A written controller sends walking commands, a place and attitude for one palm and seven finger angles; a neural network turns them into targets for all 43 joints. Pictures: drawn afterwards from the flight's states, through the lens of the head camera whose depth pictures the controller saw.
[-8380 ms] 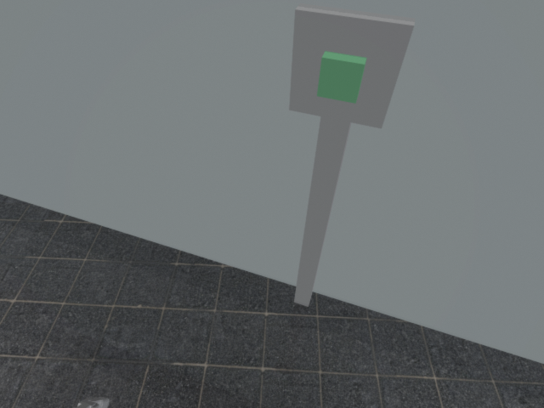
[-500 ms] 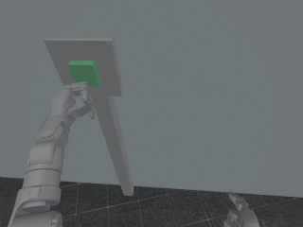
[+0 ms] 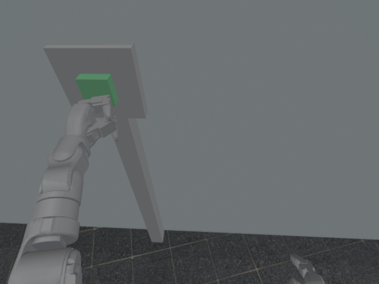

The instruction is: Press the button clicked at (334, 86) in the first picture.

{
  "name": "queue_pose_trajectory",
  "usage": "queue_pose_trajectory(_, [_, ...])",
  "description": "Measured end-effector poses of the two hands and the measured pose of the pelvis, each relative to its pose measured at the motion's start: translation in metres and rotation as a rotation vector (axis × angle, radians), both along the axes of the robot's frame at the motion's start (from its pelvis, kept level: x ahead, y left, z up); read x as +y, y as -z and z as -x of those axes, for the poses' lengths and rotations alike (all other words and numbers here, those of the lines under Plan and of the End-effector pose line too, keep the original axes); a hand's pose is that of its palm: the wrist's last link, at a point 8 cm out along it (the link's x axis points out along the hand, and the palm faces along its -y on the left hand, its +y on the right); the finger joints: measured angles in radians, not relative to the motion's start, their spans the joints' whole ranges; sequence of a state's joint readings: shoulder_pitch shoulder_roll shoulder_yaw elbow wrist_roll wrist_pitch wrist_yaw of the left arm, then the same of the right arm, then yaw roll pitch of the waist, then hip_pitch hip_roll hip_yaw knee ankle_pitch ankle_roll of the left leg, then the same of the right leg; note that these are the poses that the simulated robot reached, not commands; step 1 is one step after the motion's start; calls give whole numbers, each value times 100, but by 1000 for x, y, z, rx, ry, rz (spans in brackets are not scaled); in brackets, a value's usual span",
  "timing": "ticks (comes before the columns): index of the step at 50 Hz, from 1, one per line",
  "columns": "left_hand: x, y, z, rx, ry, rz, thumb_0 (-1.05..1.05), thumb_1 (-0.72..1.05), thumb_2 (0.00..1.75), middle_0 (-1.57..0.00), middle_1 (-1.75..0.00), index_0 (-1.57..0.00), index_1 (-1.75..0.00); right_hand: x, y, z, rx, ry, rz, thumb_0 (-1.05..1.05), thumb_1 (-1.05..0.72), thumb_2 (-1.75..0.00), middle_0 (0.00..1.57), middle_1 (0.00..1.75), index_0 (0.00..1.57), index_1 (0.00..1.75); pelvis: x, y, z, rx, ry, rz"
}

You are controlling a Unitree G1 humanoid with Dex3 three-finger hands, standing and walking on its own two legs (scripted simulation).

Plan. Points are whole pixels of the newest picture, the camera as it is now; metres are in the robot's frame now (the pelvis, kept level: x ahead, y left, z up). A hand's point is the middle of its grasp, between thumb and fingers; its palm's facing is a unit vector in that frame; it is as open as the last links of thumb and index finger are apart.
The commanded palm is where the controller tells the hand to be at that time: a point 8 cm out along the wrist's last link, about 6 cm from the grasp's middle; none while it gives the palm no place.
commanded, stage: press the button with the knuckle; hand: left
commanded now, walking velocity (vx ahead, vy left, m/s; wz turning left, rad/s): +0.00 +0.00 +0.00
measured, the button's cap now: (98, 89) +0.46 +0.22 +0.20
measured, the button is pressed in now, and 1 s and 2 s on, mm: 0 12 0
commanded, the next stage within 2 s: hold the button down briefly in 0.70 s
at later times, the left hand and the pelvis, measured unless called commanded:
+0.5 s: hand (113, 115) +0.41 +0.18 +0.17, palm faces +0.01 -1.00 -0.02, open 2.9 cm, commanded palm +0.41 +0.23 +0.17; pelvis -0.01 +0.00 +0.00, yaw +1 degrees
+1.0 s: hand (113, 114) +0.42 +0.19 +0.17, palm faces +0.00 -1.00 -0.03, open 2.9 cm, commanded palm +0.43 +0.23 +0.17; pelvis -0.04 +0.01 -0.01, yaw +1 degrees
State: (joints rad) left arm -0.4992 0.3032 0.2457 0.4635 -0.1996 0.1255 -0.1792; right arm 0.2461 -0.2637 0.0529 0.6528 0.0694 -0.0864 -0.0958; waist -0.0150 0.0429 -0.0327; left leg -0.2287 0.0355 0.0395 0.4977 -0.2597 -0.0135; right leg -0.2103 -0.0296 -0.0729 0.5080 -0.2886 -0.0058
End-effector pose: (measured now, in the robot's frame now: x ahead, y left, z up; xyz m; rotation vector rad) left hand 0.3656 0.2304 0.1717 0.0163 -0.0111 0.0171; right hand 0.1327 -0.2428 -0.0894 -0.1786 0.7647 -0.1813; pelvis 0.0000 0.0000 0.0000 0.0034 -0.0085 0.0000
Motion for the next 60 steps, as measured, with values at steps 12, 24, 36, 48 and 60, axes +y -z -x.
queue_pose_trajectory(12, [2, -1, -19, 1, 6, 1, 1, 88, 91, -130, -150, -130, -150, -7, 5, 19, 55, 30, 13, 1, -91, -90, 20, 30, 20, 30, 1, 1, 0, 18, 2, 3])
queue_pose_trajectory(24, [7, 1, -26, 5, 4, -5, -1, 81, 93, -130, -150, -130, -150, -4, 13, 35, 107, 22, 16, 1, -91, -90, 20, 30, 20, 30, 3, 2, 7, 33, -10, 7])
queue_pose_trajectory(36, [10, 1, -33, 0, 18, -2, -1, 77, 95, -130, -150, -134, -150, -4, 17, 62, 135, 26, 26, 1, -91, -90, 20, 30, 20, 30, 5, 5, 20, 47, -13, 11])
queue_pose_trajectory(48, [11, 1, -35, -9, 18, -13, -1, 74, 97, -130, -150, -136, -150, -11, 24, 107, 201, 54, 47, 1, -91, -90, 20, 30, 20, 30, 7, 9, 34, 67, -15, 14])
queue_pose_trajectory(60, [10, 2, -34, -12, 10, -14, -1, 75, 97, -130, -150, -134, -150, -11, 26, 121, 206, 60, 49, 1, -91, -90, 20, 30, 20, 30, 7, 10, 39, 74, -11, 13])
